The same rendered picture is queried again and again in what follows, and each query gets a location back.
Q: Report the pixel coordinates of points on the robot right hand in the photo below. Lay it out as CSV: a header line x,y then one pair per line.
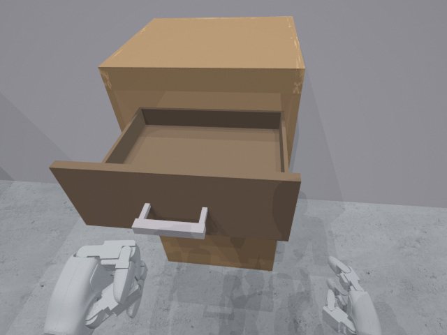
x,y
356,314

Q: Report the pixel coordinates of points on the drawer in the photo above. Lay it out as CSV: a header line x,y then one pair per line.
x,y
234,162

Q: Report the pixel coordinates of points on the handle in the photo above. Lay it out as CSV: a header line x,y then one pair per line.
x,y
145,226

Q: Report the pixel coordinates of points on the robot left hand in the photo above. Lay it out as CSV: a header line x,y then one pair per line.
x,y
112,270

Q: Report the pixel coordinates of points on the cabinet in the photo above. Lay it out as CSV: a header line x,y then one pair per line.
x,y
226,63

